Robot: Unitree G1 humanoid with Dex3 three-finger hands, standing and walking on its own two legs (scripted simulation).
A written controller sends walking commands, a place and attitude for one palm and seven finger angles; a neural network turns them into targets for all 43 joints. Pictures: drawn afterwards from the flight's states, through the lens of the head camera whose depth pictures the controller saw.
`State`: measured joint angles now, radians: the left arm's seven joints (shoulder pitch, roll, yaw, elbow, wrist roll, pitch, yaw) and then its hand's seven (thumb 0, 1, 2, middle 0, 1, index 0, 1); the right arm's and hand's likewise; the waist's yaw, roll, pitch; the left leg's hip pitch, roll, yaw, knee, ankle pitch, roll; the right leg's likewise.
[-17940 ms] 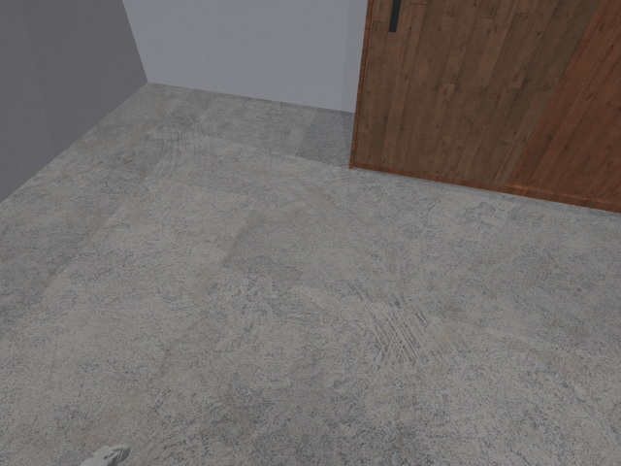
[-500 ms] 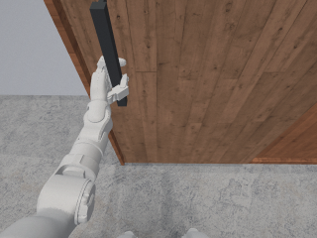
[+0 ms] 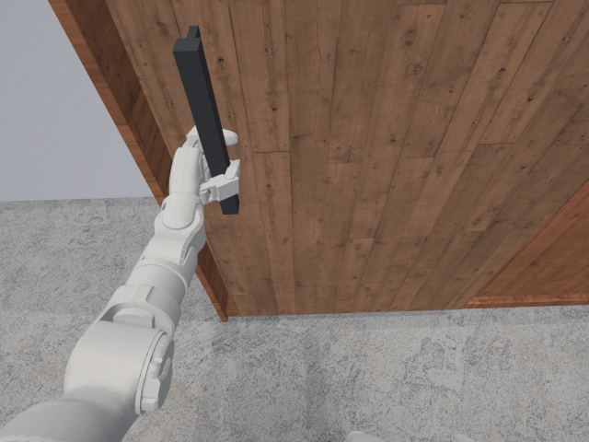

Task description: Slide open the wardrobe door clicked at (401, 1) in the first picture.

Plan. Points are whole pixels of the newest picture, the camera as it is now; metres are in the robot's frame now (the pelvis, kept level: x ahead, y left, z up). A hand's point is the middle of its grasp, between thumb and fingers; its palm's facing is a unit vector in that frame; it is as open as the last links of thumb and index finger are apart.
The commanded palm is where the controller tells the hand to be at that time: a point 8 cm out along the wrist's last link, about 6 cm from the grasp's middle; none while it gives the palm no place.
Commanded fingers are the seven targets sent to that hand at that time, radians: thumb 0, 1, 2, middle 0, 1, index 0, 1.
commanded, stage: step sideways, sliding the door along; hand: left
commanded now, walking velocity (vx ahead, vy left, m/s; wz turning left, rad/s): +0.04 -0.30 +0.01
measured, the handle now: (216, 135) +0.51 +0.11 +0.12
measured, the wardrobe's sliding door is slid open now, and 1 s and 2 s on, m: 0.04 0.20 0.49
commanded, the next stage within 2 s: none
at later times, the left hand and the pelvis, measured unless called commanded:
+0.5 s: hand (243, 174) +0.46 +0.07 +0.08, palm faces +0.20 -0.97 -0.10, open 6.2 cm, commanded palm +0.44 +0.05 +0.08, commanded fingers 0.00 0.90 0.90 -0.45 -1.40 -0.45 -1.40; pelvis +0.03 -0.10 +0.00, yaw +4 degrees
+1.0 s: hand (344, 174) +0.46 -0.07 +0.08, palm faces +0.21 -0.96 -0.16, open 6.4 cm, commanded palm +0.43 -0.09 +0.08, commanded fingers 0.00 0.90 0.90 -0.45 -1.40 -0.45 -1.40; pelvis +0.08 -0.23 +0.01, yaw +9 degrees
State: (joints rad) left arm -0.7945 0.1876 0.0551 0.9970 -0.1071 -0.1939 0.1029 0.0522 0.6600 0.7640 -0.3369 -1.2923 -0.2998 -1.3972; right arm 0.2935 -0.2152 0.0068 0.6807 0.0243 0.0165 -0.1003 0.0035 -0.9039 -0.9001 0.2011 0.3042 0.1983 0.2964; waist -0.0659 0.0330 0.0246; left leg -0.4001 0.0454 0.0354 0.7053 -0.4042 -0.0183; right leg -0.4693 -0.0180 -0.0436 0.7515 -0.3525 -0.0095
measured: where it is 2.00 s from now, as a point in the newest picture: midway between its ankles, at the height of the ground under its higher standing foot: outside the picture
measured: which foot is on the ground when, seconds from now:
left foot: down 0.00-0.58, up 0.60-0.66, down 0.68-0.90, up 0.92-1.00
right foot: down 0.00-0.30, up 0.32-0.50, down 0.52-1.00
